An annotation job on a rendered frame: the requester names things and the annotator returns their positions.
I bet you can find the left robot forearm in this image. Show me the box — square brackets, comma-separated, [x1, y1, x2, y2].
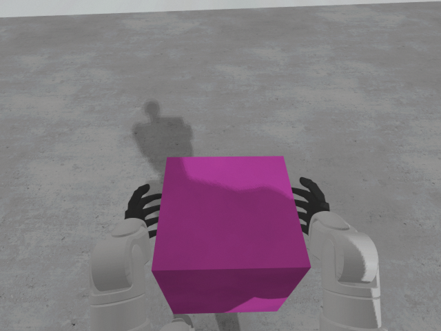
[89, 218, 152, 331]

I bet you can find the right robot forearm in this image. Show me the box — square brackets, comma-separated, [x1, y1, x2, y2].
[308, 211, 388, 331]

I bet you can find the robot right hand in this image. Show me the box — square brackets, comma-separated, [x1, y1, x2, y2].
[291, 177, 330, 235]

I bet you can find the robot left hand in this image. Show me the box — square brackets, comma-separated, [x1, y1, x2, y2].
[125, 184, 162, 238]

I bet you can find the carton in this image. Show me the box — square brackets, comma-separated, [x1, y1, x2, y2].
[152, 156, 311, 314]

